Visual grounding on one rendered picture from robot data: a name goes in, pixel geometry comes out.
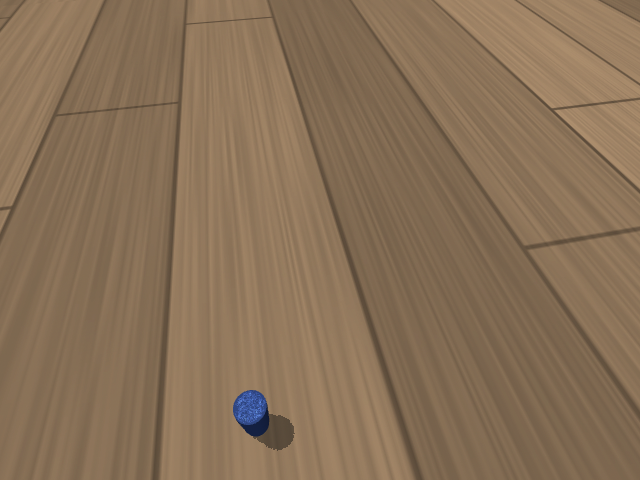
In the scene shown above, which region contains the cup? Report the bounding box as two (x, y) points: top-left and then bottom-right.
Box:
(233, 390), (269, 437)

